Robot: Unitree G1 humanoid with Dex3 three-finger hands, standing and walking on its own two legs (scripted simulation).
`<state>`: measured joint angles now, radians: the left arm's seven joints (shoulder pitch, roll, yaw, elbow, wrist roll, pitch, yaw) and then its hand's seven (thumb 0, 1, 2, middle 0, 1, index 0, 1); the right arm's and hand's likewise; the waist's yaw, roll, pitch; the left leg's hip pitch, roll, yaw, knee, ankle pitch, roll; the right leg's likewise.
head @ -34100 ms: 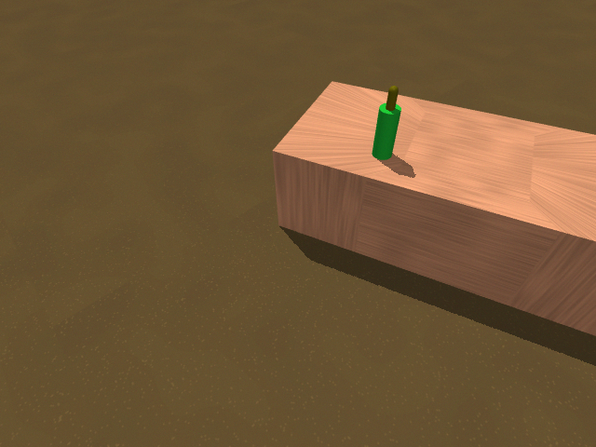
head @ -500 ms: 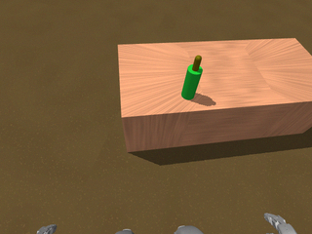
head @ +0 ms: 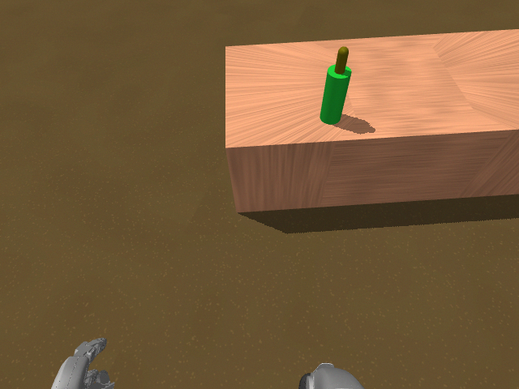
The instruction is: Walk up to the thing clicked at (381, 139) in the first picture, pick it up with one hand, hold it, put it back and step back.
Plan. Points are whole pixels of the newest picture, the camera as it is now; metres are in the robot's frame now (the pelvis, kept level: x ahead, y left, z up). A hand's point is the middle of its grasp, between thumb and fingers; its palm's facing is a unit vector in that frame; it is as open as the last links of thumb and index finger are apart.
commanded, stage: step back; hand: right
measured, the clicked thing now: (336, 86) +0.98 -0.22 -0.20
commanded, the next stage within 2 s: stand in 1.48 s
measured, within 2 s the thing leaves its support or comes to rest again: neither
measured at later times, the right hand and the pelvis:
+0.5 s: hand out of the picture -0.05 -0.30 -0.13, palm faces +0.07 +0.93 -0.37, open 7.4 cm; pelvis -0.14 -0.02 +0.01, yaw -6 degrees
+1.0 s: hand out of the picture -0.10 -0.30 -0.15, palm faces +0.04 +0.93 -0.37, open 7.4 cm; pelvis -0.13 -0.03 +0.01, yaw -2 degrees
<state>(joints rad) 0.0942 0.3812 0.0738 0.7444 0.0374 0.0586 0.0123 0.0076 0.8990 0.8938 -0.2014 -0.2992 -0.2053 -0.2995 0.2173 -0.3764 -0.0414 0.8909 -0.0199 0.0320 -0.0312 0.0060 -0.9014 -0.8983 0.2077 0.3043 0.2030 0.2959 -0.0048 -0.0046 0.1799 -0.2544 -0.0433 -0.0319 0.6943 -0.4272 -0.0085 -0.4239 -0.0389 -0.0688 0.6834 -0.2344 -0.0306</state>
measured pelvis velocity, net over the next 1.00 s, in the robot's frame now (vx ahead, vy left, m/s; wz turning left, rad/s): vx -0.13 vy -0.03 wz -0.03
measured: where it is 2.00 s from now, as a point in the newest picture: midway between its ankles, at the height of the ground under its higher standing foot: outside the picture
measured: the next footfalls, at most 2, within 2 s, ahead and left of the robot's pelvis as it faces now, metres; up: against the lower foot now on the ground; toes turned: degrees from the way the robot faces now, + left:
right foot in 0.36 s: -0.07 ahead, -0.14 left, +0.00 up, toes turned -4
left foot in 0.64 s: -0.09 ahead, +0.12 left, +0.00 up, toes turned -5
